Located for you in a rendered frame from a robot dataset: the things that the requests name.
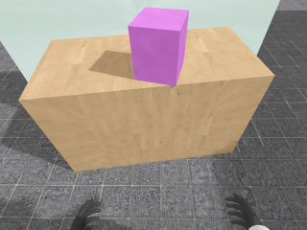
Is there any left robot hand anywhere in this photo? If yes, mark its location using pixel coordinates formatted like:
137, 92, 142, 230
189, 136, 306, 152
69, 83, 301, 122
70, 198, 101, 230

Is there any carton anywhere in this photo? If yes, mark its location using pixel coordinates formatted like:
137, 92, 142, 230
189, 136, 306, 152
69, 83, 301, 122
128, 7, 189, 86

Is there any right robot hand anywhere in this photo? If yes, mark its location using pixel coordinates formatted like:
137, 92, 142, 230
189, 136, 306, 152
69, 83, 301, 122
225, 194, 263, 230

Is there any pedestal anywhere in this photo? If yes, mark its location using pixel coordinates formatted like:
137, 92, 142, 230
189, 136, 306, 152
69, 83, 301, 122
19, 26, 275, 172

